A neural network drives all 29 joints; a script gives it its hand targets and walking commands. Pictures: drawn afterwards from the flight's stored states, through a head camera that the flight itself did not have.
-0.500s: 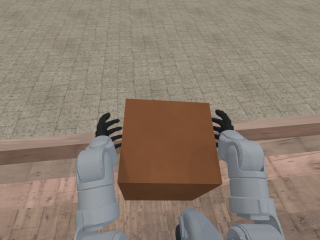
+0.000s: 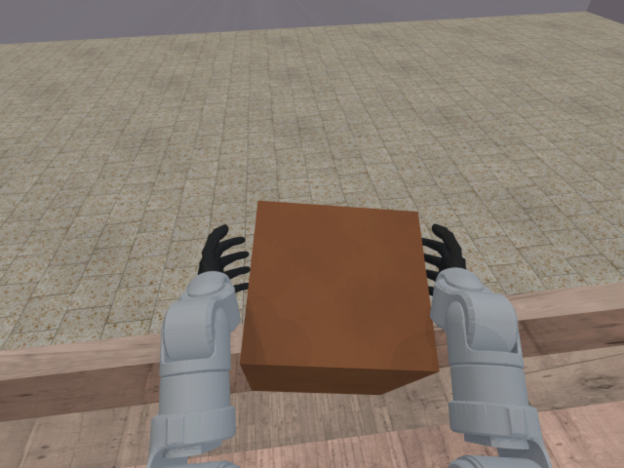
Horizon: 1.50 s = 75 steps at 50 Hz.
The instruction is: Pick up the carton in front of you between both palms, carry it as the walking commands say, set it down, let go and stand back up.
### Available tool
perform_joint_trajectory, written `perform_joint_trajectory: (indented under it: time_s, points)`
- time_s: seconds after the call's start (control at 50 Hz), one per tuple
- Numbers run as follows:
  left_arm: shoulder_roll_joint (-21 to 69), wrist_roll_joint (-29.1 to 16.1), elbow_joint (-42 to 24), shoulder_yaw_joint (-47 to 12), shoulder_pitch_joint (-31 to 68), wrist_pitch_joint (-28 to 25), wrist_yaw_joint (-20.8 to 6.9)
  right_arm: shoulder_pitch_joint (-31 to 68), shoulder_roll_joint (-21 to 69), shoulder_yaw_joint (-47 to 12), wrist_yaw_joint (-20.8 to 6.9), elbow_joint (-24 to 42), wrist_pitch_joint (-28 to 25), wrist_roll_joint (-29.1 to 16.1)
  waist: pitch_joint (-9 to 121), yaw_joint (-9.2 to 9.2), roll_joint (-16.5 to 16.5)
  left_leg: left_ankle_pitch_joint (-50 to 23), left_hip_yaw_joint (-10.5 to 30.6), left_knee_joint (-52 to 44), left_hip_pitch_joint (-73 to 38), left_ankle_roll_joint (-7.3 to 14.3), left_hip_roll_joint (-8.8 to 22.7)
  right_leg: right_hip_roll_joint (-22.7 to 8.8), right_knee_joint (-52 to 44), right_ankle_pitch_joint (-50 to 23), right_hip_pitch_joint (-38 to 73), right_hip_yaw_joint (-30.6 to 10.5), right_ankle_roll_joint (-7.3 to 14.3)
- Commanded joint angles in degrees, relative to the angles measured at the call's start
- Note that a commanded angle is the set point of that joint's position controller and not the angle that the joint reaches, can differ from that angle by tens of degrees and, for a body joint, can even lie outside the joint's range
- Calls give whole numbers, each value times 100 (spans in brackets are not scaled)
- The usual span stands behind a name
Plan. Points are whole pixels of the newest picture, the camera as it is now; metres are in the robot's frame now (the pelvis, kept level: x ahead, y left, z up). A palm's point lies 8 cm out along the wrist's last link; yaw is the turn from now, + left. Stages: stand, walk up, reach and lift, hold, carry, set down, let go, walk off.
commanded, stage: carry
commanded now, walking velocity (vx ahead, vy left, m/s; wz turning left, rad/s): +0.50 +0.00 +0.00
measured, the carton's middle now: (326, 309) +0.33 -0.01 +0.02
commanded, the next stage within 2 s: none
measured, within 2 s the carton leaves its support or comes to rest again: neither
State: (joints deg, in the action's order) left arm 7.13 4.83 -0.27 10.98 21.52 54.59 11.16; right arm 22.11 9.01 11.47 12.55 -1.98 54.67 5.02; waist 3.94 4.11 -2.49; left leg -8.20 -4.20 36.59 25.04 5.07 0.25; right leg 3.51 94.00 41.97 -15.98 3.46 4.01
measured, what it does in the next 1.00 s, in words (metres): goes down: right foot 0.16 m lower, then left foot 0.16 m lower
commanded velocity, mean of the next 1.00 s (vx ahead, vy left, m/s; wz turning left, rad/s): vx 0.50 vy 0.00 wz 0.00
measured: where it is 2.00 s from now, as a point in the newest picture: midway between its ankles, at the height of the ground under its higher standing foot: (284, 313)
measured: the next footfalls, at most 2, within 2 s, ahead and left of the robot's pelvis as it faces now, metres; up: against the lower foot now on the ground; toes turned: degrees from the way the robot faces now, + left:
right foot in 0.42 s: +0.42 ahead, -0.01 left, -0.16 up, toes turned +3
left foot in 0.74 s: +0.70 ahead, +0.16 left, -0.33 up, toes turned +2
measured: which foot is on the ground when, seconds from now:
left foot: down 0.00-0.40, up 0.42-0.72, down 0.74-1.00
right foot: up 0.00-0.40, down 0.42-0.74, up 0.76-1.00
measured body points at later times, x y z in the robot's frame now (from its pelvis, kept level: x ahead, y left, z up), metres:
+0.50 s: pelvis +0.36 +0.03 -0.21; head +0.34 +0.06 +0.24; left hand +0.67 +0.23 -0.10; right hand +0.71 -0.07 -0.10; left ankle +0.30 +0.12 -0.76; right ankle +0.38 -0.01 -0.90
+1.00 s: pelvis +0.74 +0.09 -0.41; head +0.75 +0.11 +0.04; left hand +1.06 +0.22 -0.37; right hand +1.05 -0.07 -0.36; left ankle +0.66 +0.16 -1.07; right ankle +0.89 -0.04 -1.07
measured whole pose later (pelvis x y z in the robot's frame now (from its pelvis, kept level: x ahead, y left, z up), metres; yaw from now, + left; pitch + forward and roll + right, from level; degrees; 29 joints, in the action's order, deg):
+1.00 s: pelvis +0.74 +0.09 -0.41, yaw +2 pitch +1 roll +0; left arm 9.0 7.5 2.0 13.3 16.4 50.7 9.8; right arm 22.6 6.6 7.6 15.5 -10.2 50.3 -0.1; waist 0.1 8.1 2.2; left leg 41.6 -2.4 64.2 23.2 5.2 -4.3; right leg -1.1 54.9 -8.0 -42.4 -2.2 2.3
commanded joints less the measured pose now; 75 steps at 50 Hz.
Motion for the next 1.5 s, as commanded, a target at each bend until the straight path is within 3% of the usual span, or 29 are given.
perform_joint_trajectory:
  time_s: [0.0, 0.04, 0.06, 0.08, 0.16, 0.2, 0.3, 0.34, 0.38, 0.4, 0.42, 0.5, 0.58, 0.62, 0.66, 0.7, 0.74, 0.76, 0.8, 0.96, 1.02, 1.08, 1.1, 1.14, 1.22, 1.36, 1.42, 1.46, 1.48]
  points:
    - [3983, -1052, 478, -2900, 2344, 209, -624, 2674, 3881, -3590, -998, -327, 104, -1831, 995, 29, -842, -3304, 2635, -136, -3263, 491, 1046, 366, 1430, -315, -3147, -553, -198]
    - [4154, -734, 703, -2360, 2162, 177, -463, 3510, 4392, -3991, -1052, -64, 75, -2430, 1684, 140, -771, -857, 3927, 75, -3884, 1200, 1627, -185, 426, -431, -4113, -1166, -331]
    - [3915, -485, 637, -2289, 2071, 141, -466, 3690, 4785, -3982, -1112, -357, 77, -2525, 1347, 62, 715, -78, 4219, 213, -2818, 1209, 1583, -408, -402, -1042, -3888, -1263, -245]
    - [4394, -661, 250, -2392, 2729, 34, -548, 4202, 5139, -4196, -1174, -42, -5, -2740, 1509, 48, 347, 137, 4680, 134, -2591, 1204, 1811, -462, -865, -1040, -3917, -1175, -229]
    - [5252, -1284, -303, -3269, 3663, -251, -801, 4055, 5691, -4107, -1313, 218, -234, -2609, 1696, -28, -475, 855, 3236, 402, -1882, 978, 1265, -548, -1863, -3471, -3407, -725, -99]
    - [5536, -1692, -624, -3682, 3853, -328, -850, 3722, 5676, -4012, -1322, 305, -236, -2529, 1426, 147, 334, 1108, 1997, 1089, -1390, 271, 214, -278, -3919, -5105, -2841, -233, 60]
    - [4959, -1653, -926, -4005, 3543, -242, -765, 2963, 5163, -4015, -1226, 312, -234, -2226, 1398, 312, -218, 674, 1160, 2111, -1153, 437, -239, 303, -5892, -6364, -1065, 564, 15]
    - [4916, -1535, -659, -4051, 3076, -170, -739, 2691, 4836, -4033, -1204, 760, -271, -2153, 1885, -481, -635, -84, 384, 3442, -283, 95, -228, 588, -5516, -6579, 839, 948, 78]
    - [4511, -1553, -737, -3857, 2960, -35, -741, 2948, 4393, -3669, -1032, 447, -121, -1775, 1378, -2105, 883, -794, -48, 6887, 1088, -607, -165, 80, -6310, -5932, 2230, 491, 678]
    - [4368, -1720, -647, -3947, 2889, 14, -744, 3154, 4230, -3652, -908, 776, -85, -1608, 1126, -1928, 1651, 4498, 51, 7923, 2372, -411, -942, -634, -6230, -6712, 2706, -818, 923]
    - [4029, -1689, -123, -3780, 2489, 120, -662, 2604, 3786, -3341, -784, 365, 39, -1434, 1036, -937, 816, 4229, 928, 6794, 3214, -258, -702, -1187, -5624, -7661, 2842, -2458, 1183]
    - [4901, -2539, -80, -4183, 3678, 214, -752, 2556, 3466, -2531, -718, 58, 159, -1009, 1598, -752, 38, 3173, 1149, 3867, 2451, -502, 245, -1958, -5629, -5680, 1043, -4326, 1713]
    - [5863, -2660, 378, -4020, 4044, 33, -992, 3321, 4379, -3028, -883, 398, -120, -1266, 797, -1004, -339, -1035, 594, 840, 1482, -422, -38, -449, -4227, -2997, -446, -2095, 934]
    - [5743, -2466, 141, -4021, 3956, -118, -1003, 3449, 4830, -3201, -927, 125, -160, -1356, 1165, -1010, 740, -1844, 100, 222, -378, -506, -198, -478, -4564, -2528, -1417, -1608, 816]
    - [5815, -2405, 488, -3873, 3512, -153, -1017, 3600, 4574, -3559, -953, 684, -251, -1550, 1493, -760, 1070, -2517, -275, 668, -1653, -275, -365, -359, -3408, -2988, -1647, -942, 525]
    - [5336, -1859, 352, -3787, 3239, -215, -879, 3089, 4619, -3569, -988, 57, -234, -1505, 1766, 330, -44, -1177, -819, 10, -2885, -201, -674, -401, -1371, -5640, -1503, -185, 73]
    - [5115, -1621, 296, -3422, 3013, -187, -789, 2945, 4340, -3709, -952, 77, -165, -1536, 1383, 824, -549, -2841, 1320, 46, -4100, 714, 915, 490, 1991, 70, -3574, -37, -476]
    - [4496, -1433, 312, -3108, 2541, -152, -689, 2506, 4258, -3720, -936, -171, -129, -1708, 1808, 161, -183, -1762, 3096, 286, -4460, 1251, 1610, 203, 1516, -167, -4338, -829, -445]
    - [4205, -958, 586, -2668, 2256, -125, -609, 3046, 4766, -3991, -964, -216, -191, -2241, 1969, 434, 7, -220, 4363, 545, -3733, 1592, 1928, -488, 98, -920, -4621, -1387, -145]
    - [5401, -1291, -268, -3497, 3224, -682, -807, 3565, 5731, -4312, -1376, 75, -565, -2651, 1253, 287, -65, 3392, 1806, 1342, 84, 618, 180, -88, -4711, -6505, -1624, 120, -166]
    - [5197, -1382, -543, -3808, 3361, -627, -762, 2710, 5615, -4123, -1332, -421, -552, -2375, 1273, 407, -751, 2014, 1392, 1909, -597, 615, 130, -37, -5936, -6346, -956, 165, -124]
    - [4794, -1421, -247, -3745, 2790, -543, -798, 2358, 5078, -4013, -1207, -353, -520, -1956, 1823, -1556, -58, -149, 416, 5699, 191, -59, 423, -312, -5951, -5772, 1626, 90, 497]
    - [4826, -1560, -273, -3725, 2655, -522, -825, 2662, 5063, -3952, -1107, 105, -546, -1846, 1422, -1622, 1036, 3500, 111, 7175, 728, -276, -342, -712, -6609, -5968, 1560, -421, 544]
    - [4305, -1681, 201, -3812, 2581, -339, -733, 2068, 4082, -3226, -819, -220, -344, -1258, 1416, -1004, 1780, 4457, 894, 6663, 3361, -366, -553, -1413, -5861, -6507, 2971, -3304, 1133]
    - [5199, -2418, -81, -4254, 3303, -295, -874, 2319, 3978, -2844, -757, 113, -435, -1052, 1693, -1080, -231, 3744, 1426, 3976, 3552, -521, 131, -1800, -5119, -5303, 1716, -4532, 1939]
    - [5677, -2605, -169, -4180, 3507, -550, -1048, 2668, 4767, -3394, -914, 252, -535, -1263, 1322, -1342, 652, -1219, 43, 154, 789, -443, -218, -322, -4282, -2574, -359, -1767, 878]
    - [5256, -2357, -215, -4226, 3082, -514, -1000, 2975, 4519, -3672, -915, 745, -506, -1539, 1717, -193, 1228, -1960, -357, 812, -2232, -289, -233, -758, -3270, -3385, -1368, -768, 509]
    - [5181, -2108, -365, -3996, 3096, -420, -869, 2552, 4240, -3753, -947, 611, -374, -1698, 1995, 1056, -79, -933, -10, -808, -3255, 197, 116, -457, 187, -4546, -1269, 11, 16]
    - [4786, -1855, -457, -3804, 3233, -332, -779, 2252, 4306, -3756, -931, 112, -228, -1634, 1209, 1153, -766, -1075, -4, -935, -3033, 338, 218, 154, 1820, -1332, -1878, 420, -11]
